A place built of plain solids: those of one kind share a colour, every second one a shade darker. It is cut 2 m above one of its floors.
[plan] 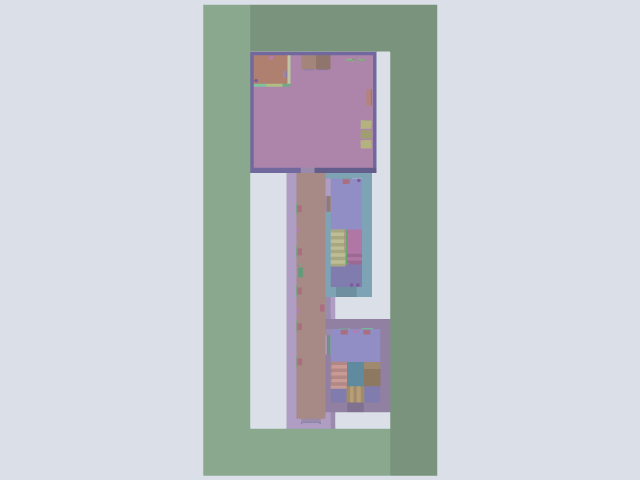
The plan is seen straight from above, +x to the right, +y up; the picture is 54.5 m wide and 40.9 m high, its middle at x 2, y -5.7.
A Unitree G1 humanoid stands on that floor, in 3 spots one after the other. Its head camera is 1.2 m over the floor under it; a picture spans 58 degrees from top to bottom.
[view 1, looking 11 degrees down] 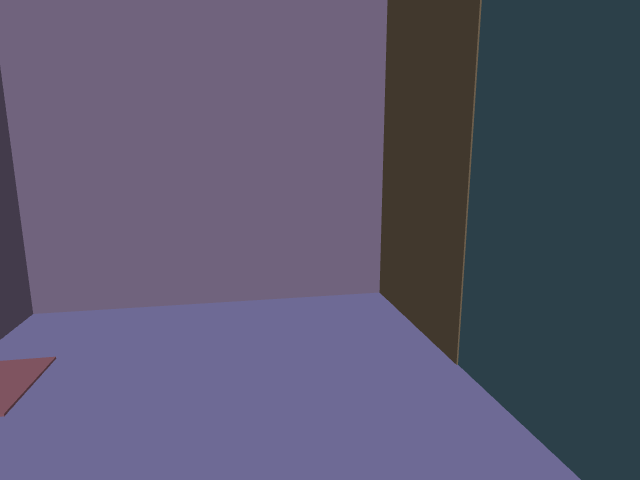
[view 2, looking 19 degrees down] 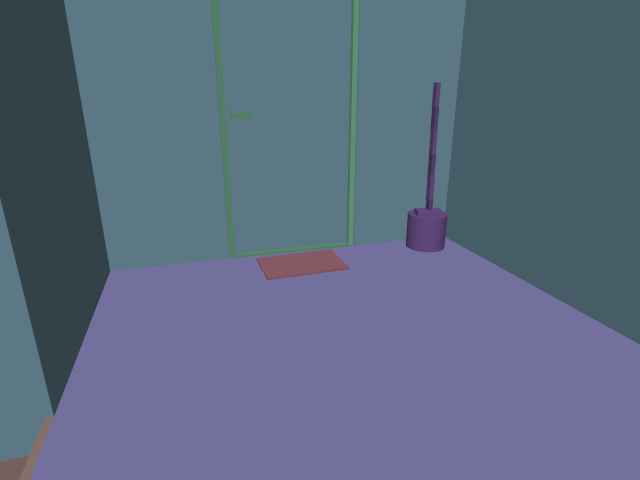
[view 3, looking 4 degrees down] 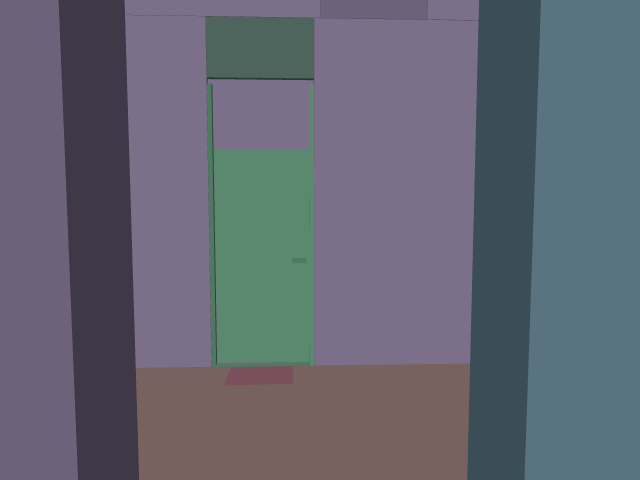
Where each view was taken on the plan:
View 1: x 3.60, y -14.86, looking -11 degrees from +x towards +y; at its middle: wall_hall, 3.68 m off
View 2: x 3.50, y -3.57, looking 73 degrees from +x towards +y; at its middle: wall_bhall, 3.50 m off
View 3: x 4.15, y -2.62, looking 178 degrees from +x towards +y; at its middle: wall_corr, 4.16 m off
